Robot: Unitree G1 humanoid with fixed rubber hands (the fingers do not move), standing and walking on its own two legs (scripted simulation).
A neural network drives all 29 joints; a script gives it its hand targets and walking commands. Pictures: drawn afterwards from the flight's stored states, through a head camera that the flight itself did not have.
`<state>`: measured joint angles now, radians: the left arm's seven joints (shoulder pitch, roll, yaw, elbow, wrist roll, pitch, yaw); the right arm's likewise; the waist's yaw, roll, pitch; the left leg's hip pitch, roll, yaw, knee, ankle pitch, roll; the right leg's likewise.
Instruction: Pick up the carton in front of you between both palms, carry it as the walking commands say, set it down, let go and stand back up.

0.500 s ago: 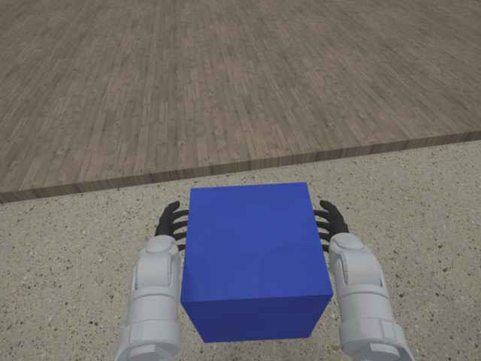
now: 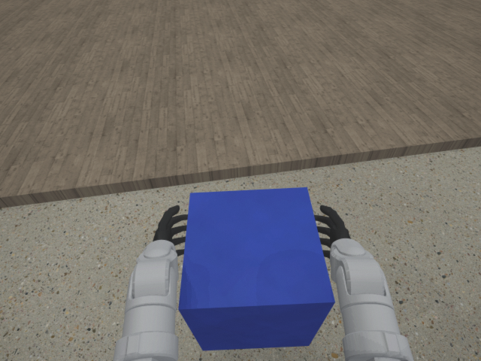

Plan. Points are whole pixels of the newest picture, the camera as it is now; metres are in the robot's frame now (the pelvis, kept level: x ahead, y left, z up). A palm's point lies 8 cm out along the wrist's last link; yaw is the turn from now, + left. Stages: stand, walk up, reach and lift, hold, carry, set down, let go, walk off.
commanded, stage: hold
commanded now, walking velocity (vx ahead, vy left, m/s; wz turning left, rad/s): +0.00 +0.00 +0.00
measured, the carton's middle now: (252, 273) +0.28 +0.00 -0.04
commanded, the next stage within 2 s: carry in 1.08 s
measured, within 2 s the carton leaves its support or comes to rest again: neither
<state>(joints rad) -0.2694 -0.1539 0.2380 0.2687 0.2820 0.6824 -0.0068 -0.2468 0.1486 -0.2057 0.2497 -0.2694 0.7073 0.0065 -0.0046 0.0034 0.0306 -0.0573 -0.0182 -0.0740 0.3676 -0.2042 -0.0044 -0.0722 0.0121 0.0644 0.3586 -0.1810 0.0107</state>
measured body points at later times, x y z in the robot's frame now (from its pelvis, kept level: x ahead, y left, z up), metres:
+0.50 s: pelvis -0.02 +0.00 +0.00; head -0.06 +0.00 +0.45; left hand +0.29 +0.15 +0.05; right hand +0.29 -0.15 +0.04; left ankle +0.01 +0.12 -0.75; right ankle +0.02 -0.13 -0.75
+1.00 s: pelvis +0.00 +0.00 +0.00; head -0.04 +0.00 +0.45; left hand +0.30 +0.15 +0.04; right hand +0.29 -0.15 +0.04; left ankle +0.01 +0.12 -0.75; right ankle +0.02 -0.13 -0.75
